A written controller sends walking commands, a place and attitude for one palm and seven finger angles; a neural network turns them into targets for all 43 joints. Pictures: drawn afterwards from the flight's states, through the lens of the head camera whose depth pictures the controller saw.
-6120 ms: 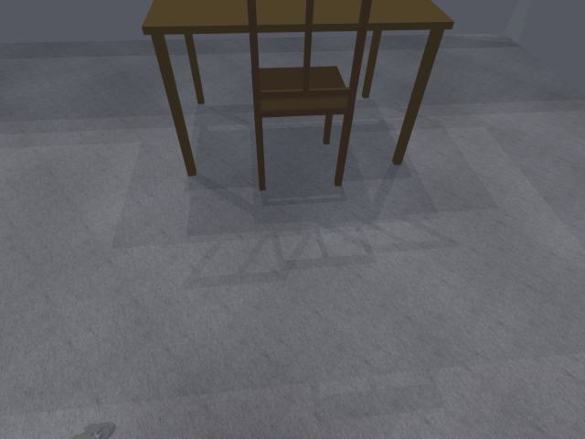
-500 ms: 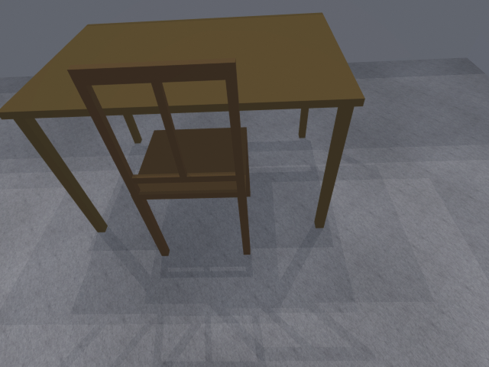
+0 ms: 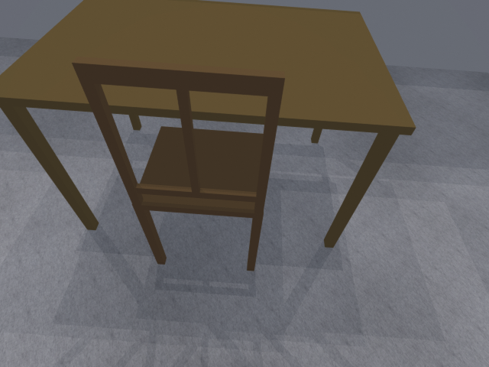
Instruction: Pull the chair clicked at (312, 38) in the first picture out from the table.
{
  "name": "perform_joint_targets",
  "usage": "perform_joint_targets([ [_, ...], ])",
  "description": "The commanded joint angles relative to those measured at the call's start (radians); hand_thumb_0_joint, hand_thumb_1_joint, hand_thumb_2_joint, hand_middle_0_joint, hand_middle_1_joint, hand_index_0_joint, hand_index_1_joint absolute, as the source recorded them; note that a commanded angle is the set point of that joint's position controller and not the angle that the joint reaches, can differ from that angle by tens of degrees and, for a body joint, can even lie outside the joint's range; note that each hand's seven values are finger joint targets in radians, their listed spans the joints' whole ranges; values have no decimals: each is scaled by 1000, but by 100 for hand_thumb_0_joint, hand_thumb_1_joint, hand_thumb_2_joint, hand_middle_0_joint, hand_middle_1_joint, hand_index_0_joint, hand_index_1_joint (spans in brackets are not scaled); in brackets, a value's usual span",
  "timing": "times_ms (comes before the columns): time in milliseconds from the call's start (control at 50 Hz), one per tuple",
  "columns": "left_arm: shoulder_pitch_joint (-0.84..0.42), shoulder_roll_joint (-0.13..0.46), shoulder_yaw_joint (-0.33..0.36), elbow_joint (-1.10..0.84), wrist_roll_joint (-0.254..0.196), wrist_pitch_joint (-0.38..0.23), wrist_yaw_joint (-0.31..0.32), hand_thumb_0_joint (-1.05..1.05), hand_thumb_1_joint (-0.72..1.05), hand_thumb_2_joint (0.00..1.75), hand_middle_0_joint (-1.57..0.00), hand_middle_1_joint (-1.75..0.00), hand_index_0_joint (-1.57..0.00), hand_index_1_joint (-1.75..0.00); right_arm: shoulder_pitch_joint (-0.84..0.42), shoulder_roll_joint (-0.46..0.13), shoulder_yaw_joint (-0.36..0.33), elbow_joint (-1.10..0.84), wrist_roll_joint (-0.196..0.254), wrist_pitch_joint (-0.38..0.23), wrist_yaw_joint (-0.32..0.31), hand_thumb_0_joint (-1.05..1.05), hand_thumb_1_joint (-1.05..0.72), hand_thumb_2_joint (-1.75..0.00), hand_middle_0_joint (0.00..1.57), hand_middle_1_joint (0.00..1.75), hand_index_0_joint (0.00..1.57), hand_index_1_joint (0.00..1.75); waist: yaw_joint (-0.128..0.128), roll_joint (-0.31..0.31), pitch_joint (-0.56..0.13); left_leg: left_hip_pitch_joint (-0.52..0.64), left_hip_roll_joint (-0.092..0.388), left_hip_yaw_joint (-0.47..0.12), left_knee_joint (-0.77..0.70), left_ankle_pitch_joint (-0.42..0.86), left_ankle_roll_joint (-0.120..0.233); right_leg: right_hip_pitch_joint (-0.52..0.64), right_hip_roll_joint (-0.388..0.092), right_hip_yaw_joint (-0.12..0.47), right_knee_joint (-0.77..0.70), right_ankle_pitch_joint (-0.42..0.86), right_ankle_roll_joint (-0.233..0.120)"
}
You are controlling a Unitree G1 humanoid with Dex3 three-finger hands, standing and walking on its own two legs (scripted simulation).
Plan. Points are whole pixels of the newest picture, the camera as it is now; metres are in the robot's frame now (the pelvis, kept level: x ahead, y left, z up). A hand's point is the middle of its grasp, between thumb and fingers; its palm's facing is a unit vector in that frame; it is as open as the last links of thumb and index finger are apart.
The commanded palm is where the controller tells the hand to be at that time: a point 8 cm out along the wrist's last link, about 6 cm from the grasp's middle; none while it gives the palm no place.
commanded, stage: take the last steps up to it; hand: left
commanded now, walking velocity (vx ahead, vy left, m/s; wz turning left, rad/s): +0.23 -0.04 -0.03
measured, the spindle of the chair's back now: (190, 147) +0.61 +0.19 -0.06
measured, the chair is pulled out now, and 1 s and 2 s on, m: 0.00 0.00 0.00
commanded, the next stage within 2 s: come to a stop and stand still in 0.18 s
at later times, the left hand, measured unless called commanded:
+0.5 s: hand (177, 322) +0.22 +0.15 -0.16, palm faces +0.00 -0.97 -0.25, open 7.2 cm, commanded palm none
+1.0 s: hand out of the picture +0.10 +0.20 -0.17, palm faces +0.00 -0.98 -0.19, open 7.4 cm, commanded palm none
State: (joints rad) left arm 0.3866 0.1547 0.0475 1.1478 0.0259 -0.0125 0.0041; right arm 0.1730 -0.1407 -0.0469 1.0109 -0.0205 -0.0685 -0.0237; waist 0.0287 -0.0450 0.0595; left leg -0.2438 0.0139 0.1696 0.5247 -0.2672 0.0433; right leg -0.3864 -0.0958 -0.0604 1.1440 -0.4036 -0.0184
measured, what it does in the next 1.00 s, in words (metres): walks ahead: right foot, then left foot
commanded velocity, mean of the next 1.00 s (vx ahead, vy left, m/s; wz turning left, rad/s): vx -0.03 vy -0.03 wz -0.01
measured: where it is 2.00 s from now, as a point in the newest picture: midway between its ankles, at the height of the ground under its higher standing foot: outside the picture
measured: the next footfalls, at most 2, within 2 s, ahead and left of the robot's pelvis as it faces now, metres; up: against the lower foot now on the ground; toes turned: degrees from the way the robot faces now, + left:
right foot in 0.30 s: +0.22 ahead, -0.12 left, +0.00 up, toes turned -8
left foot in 0.70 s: +0.18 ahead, +0.12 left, +0.00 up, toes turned +1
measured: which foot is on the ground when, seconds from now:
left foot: down 0.00-0.30, up 0.32-0.68, down 0.70-1.00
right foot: up 0.00-0.28, down 0.30-0.72, up 0.74-1.00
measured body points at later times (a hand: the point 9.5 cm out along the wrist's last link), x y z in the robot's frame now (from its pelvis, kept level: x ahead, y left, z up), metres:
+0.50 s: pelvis +0.13 -0.03 +0.00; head +0.16 -0.05 +0.45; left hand +0.22 +0.20 -0.14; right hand +0.13 -0.25 -0.17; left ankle +0.10 +0.11 -0.69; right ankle +0.18 -0.12 -0.73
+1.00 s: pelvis +0.11 +0.01 +0.01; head +0.12 +0.03 +0.46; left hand +0.10 +0.25 -0.16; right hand +0.15 -0.22 -0.14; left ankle +0.14 +0.11 -0.73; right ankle +0.06 -0.11 -0.71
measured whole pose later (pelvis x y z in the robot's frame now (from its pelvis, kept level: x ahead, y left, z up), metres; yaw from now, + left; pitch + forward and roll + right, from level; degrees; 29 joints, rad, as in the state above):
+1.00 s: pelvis +0.11 +0.01 +0.01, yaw -2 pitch +0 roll +0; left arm 0.28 0.19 0.03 1.11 0.02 0.05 0.02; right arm 0.19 -0.15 -0.02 1.06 -0.02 0.01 -0.04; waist 0.00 -0.04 0.03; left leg -0.22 0.01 0.08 0.39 -0.17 0.03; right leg -0.25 -0.03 -0.02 0.70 -0.45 0.03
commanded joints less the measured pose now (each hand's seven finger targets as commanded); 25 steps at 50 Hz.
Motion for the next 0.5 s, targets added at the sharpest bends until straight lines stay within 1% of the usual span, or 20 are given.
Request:
perform_joint_targets([
  [0,27,12,9,-77,1,-8,-8,0,90,90,-20,-30,-20,-30,127,-108,-7,7,1,-13,-2,0,-90,-90,20,30,20,30,-6,124,5,40,274,-211,-341,250,142,-123,-44,27,-58,94,17],
  [40,-15,18,8,-102,1,-1,-10,0,90,90,-20,-30,-20,-30,130,-117,-8,8,2,-11,1,0,-90,-90,20,30,20,30,-6,139,29,40,268,-184,-353,254,151,-129,-48,21,-162,120,25],
  [60,-35,24,8,-116,0,-2,-12,0,90,90,-20,-30,-20,-30,132,-120,-8,8,2,-11,1,0,-90,-90,20,30,20,30,-6,122,30,47,267,-184,-353,262,158,-121,-46,20,-209,132,22],
  [80,-65,25,8,-129,0,-2,-14,0,90,90,-20,-30,-20,-30,139,-129,-11,10,0,-9,3,0,-90,-90,20,30,20,30,-11,113,38,48,263,-171,-351,272,156,-112,-40,11,-257,143,23],
  [140,-147,38,8,-168,-1,-2,-15,0,90,90,-20,-30,-20,-30,156,-149,-17,20,-6,2,4,0,-90,-90,20,30,20,30,-33,145,52,92,262,-160,-313,300,147,-91,-14,-17,-385,148,18],
  [180,-166,50,10,-182,-2,-7,-13,0,90,90,-20,-30,-20,-30,151,-154,-18,27,-9,6,4,0,-90,-90,20,30,20,30,-29,149,61,73,271,-159,-267,312,131,-29,2,-27,-450,161,9],
  [200,-159,53,9,-180,0,-10,-14,0,90,90,-20,-30,-20,-30,154,-156,-19,33,-9,10,5,0,-90,-90,20,30,20,30,-25,125,56,69,257,-149,-232,305,118,16,24,-50,-490,178,6],
  [220,-125,55,12,-168,0,-15,-13,0,90,90,-20,-30,-20,-30,155,-155,-17,38,-9,14,4,0,-90,-90,20,30,20,30,-9,120,36,70,233,-131,-175,310,98,81,48,-71,-550,206,0],
  [240,-71,78,16,-147,2,-24,-10,0,90,90,-20,-30,-20,-30,161,-145,-12,44,-6,15,5,0,-90,-90,20,30,20,30,15,91,6,51,195,-106,-70,325,67,191,61,-77,-627,257,-7],
  [260,8,134,25,-123,4,-37,-2,0,90,90,-20,-30,-20,-30,172,-114,-6,47,1,11,8,0,-90,-90,20,30,20,30,47,-10,-55,-36,134,-66,108,286,27,354,-9,33,-659,433,-35],
  [280,78,206,39,-101,3,-48,8,0,90,90,-20,-30,-20,-30,218,-68,3,36,10,6,9,0,-90,-90,20,30,20,30,45,-184,-146,-193,17,-4,337,-22,-27,513,-237,305,-699,793,-136],
  [300,93,231,33,-97,-17,-51,11,0,90,90,-20,-30,-20,-30,216,-91,5,37,18,20,-2,0,-90,-90,20,30,20,30,42,-203,-221,-140,-2,-87,486,-352,-46,474,-326,373,-752,1077,-229],
  [320,11,204,22,-105,-16,-47,20,0,90,90,-20,-30,-20,-30,184,-79,4,43,20,33,-9,0,-90,-90,20,30,20,30,23,-149,-199,-131,28,-165,519,-349,-55,397,-319,335,-756,1141,-245],
  [340,-71,183,14,-121,-12,-41,27,0,90,90,-20,-30,-20,-30,166,-73,7,47,22,43,-11,0,-90,-90,20,30,20,30,0,-65,-162,-126,41,-181,512,-315,-63,341,-296,281,-756,1103,-239],
  [360,-137,171,12,-137,-10,-32,37,0,90,90,-20,-30,-20,-30,172,-58,9,61,24,59,-12,0,-90,-90,20,30,20,30,-24,-20,-132,-102,53,-183,475,-291,-68,277,-276,219,-756,1060,-224],
  [380,-170,166,7,-147,-7,-23,41,0,90,90,-20,-30,-20,-30,172,-46,11,66,25,73,-12,0,-90,-90,20,30,20,30,-35,-9,-115,-74,48,-180,432,-267,-71,215,-250,170,-755,1034,-199],
  [400,-182,166,7,-152,-5,-16,43,0,90,90,-20,-30,-20,-30,184,-40,9,72,26,88,-12,0,-90,-90,20,30,20,30,-42,-18,-117,-52,39,-168,401,-248,-75,185,-236,144,-765,966,-188],
  [420,-191,171,9,-155,-4,-8,43,0,90,90,-20,-30,-20,-30,195,-39,6,72,25,99,-9,0,-90,-90,20,30,20,30,-44,-50,-123,-47,31,-156,384,-226,-80,176,-226,127,-783,866,-183],
  [440,-191,169,18,-159,-3,0,43,0,90,90,-20,-30,-20,-30,193,-44,3,68,21,106,-7,0,-90,-90,20,30,20,30,-36,-65,-120,-61,24,-148,375,-213,-84,179,-220,131,-793,804,-183],
  [480,-185,181,26,-163,0,11,44,0,90,90,-20,-30,-20,-30,166,-53,-4,47,16,112,-2,0,-90,-90,20,30,20,30,-20,-80,-104,-85,15,-142,372,-199,-87,170,-224,140,-800,763,-187],
])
